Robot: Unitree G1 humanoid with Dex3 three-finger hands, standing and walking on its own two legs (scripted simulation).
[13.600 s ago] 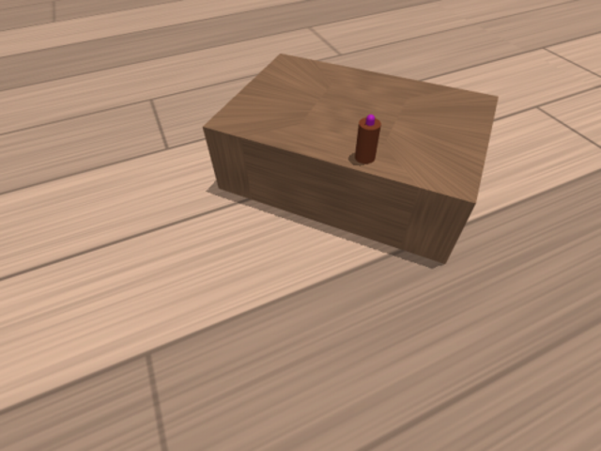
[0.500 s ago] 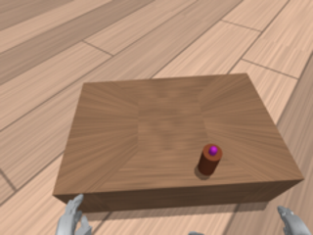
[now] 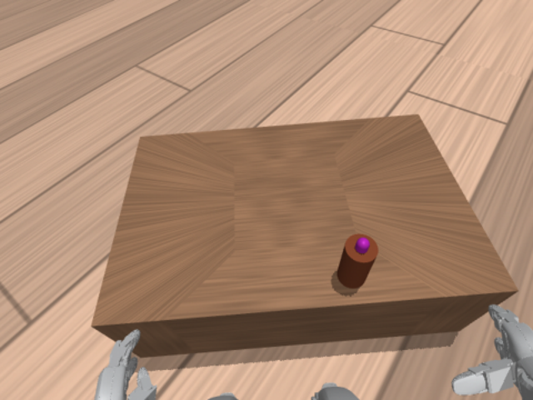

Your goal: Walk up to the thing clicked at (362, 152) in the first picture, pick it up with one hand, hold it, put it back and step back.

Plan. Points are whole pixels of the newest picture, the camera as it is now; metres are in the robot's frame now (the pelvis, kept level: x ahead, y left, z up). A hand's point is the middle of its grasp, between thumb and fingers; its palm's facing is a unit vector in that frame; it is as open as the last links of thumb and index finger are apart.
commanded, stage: go down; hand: right
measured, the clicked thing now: (357, 259) +0.46 -0.19 -0.27
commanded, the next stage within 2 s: approach in 1.30 s
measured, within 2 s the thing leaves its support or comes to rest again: neither
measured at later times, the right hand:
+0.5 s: hand (494, 269) +0.32 -0.34 -0.03, palm faces +0.13 +0.98 -0.17, open 17.5 cm
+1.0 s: hand (505, 238) +0.36 -0.37 -0.01, palm faces +0.14 +0.98 -0.12, open 17.4 cm
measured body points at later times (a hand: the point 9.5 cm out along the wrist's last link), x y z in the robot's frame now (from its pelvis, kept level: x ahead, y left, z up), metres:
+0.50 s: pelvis -0.01 +0.00 -0.01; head +0.08 -0.02 +0.43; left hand +0.06 +0.28 -0.11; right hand +0.30 -0.39 -0.01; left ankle +0.00 +0.13 -0.69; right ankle +0.02 -0.11 -0.69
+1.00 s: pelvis -0.01 -0.01 -0.02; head +0.11 -0.04 +0.41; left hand +0.05 +0.28 -0.11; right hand +0.35 -0.42 +0.00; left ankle +0.00 +0.13 -0.69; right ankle +0.02 -0.11 -0.69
